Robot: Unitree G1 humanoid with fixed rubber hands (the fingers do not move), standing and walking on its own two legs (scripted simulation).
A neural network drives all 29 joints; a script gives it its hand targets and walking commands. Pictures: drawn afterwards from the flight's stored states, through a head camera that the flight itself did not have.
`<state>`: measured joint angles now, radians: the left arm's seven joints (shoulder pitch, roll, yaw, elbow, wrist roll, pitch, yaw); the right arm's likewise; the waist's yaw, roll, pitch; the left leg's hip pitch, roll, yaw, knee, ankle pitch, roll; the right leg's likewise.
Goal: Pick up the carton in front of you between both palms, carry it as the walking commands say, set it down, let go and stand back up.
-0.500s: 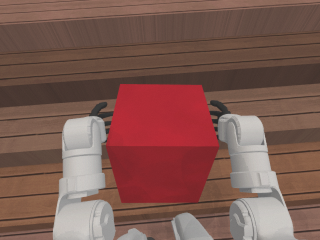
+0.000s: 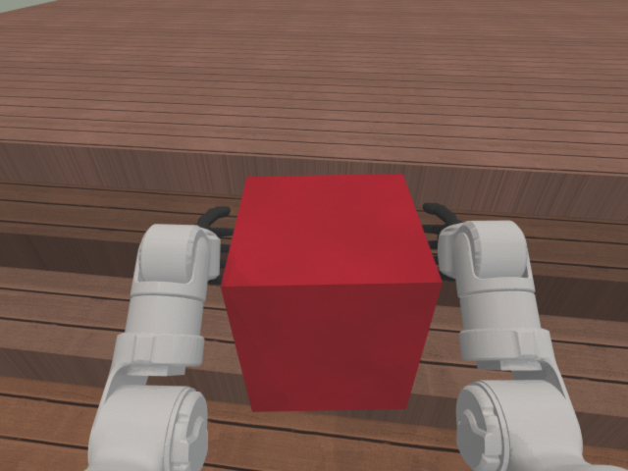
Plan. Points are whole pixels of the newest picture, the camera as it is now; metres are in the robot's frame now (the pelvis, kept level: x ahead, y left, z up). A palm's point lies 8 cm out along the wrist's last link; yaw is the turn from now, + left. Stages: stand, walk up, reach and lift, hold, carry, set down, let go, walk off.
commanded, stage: carry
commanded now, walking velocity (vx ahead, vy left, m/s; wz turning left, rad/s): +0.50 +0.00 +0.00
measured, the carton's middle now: (326, 293) +0.35 +0.00 +0.09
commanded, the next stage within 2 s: none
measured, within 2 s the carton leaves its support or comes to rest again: neither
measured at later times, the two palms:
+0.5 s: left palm (201, 166) +0.53 +0.20 +0.19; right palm (389, 158) +0.56 -0.10 +0.19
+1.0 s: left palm out of the picture +0.86 +0.24 +0.40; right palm out of the picture +0.82 -0.06 +0.41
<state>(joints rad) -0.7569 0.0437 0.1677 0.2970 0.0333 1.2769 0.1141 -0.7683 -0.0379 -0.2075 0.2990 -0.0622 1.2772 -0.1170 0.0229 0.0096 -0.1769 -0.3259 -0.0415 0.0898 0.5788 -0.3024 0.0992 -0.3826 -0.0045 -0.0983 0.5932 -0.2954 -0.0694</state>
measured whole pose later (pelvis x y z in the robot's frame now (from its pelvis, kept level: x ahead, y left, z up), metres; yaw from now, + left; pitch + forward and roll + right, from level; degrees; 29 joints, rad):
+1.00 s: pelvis +0.46 +0.12 +0.18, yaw -1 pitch +3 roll -3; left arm -1.02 0.04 0.30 0.15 0.12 1.41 0.12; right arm -0.99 -0.06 -0.30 0.17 -0.02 1.37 -0.15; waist -0.11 -0.02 -0.04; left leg -0.14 0.02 0.10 0.42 -0.33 0.08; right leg -1.27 -0.04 -0.10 2.01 -0.47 -0.13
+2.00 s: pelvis +1.10 +0.18 +0.50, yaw -1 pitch +2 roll -2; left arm -0.98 0.05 0.30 0.14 0.10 1.40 0.11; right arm -0.95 -0.03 -0.29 0.14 -0.04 1.37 -0.16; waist -0.08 -0.03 -0.01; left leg -0.14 0.07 0.12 0.39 -0.30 0.04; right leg -1.29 -0.09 -0.07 1.95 -0.48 -0.13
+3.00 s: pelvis +1.66 +0.18 +0.66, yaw -1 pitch +6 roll +0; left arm -0.79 0.02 0.24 0.24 0.06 1.29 0.13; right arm -0.75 0.02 -0.27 0.20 -0.10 1.28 -0.12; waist 0.01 -0.03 -0.04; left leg -0.21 0.01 0.13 0.33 -0.21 0.04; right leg -0.62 -0.09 -0.07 0.68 -0.17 0.03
